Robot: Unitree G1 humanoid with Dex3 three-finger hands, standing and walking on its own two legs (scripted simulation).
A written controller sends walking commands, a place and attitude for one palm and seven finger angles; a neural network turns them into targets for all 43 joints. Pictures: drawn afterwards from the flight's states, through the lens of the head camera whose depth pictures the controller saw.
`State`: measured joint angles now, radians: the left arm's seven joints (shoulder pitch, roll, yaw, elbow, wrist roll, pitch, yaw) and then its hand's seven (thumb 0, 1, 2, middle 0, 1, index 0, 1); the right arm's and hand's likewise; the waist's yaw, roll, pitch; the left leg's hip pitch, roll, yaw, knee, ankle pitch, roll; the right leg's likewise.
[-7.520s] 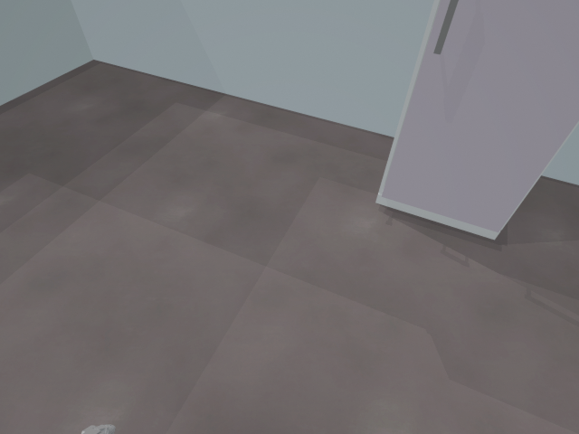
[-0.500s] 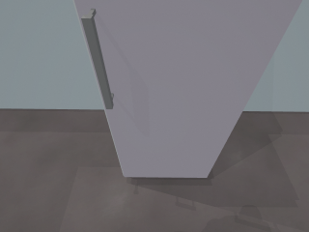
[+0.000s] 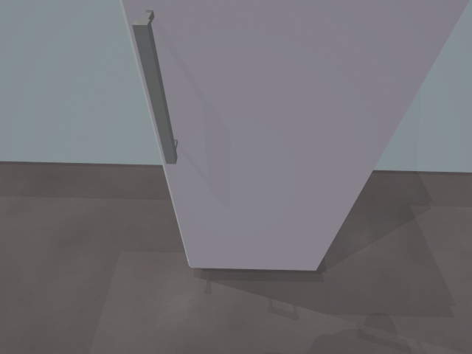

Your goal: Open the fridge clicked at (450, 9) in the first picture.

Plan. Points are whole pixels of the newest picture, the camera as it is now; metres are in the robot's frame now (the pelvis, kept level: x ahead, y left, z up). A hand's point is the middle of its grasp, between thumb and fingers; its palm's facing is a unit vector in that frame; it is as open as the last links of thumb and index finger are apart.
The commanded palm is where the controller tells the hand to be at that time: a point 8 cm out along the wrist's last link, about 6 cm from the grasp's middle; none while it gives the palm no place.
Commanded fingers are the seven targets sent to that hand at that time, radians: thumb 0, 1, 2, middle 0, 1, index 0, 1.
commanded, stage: look again from close up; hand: left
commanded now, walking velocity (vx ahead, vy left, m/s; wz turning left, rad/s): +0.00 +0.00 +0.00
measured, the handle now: (162, 98) +0.51 +0.18 +0.17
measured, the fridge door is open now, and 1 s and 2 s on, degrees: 0 0 0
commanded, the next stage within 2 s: raise the hand to about handle height in 0.34 s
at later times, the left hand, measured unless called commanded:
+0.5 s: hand out of the picture +0.06 +0.19 -0.15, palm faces +0.15 -0.97 -0.21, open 7.4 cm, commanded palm +0.10 +0.24 -0.06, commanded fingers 0.00 0.81 0.86 -0.21 -0.36 -0.21 -0.36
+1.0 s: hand (99, 330) +0.15 +0.22 -0.01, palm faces +0.13 -0.99 -0.04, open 9.4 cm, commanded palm +0.14 +0.28 +0.01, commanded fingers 0.00 0.22 0.61 -0.25 -0.74 -0.25 -0.74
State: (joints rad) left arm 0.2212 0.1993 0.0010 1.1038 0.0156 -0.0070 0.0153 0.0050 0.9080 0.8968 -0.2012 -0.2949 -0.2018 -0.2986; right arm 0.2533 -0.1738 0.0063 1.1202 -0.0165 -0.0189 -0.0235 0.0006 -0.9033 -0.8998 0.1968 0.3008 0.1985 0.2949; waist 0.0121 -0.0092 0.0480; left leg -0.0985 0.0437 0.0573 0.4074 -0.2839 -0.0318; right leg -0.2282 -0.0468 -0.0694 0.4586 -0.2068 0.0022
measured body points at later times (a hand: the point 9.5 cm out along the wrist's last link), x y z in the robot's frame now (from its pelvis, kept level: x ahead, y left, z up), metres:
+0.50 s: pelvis +0.00 +0.00 +0.00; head +0.01 +0.00 +0.45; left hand +0.05 +0.25 -0.13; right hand +0.03 -0.23 -0.15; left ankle -0.04 +0.14 -0.74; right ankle +0.03 -0.12 -0.74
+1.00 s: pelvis -0.02 +0.00 -0.07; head +0.02 +0.02 +0.38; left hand +0.14 +0.27 +0.00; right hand +0.20 -0.22 -0.11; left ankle -0.04 +0.14 -0.74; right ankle +0.02 -0.12 -0.74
